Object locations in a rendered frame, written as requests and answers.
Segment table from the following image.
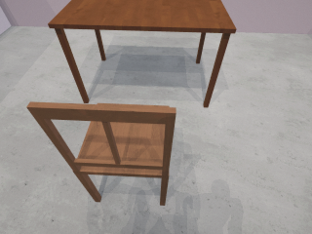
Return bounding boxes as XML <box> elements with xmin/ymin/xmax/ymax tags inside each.
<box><xmin>48</xmin><ymin>0</ymin><xmax>237</xmax><ymax>108</ymax></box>

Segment chair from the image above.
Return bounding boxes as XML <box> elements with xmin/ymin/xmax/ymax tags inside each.
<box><xmin>26</xmin><ymin>101</ymin><xmax>176</xmax><ymax>206</ymax></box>

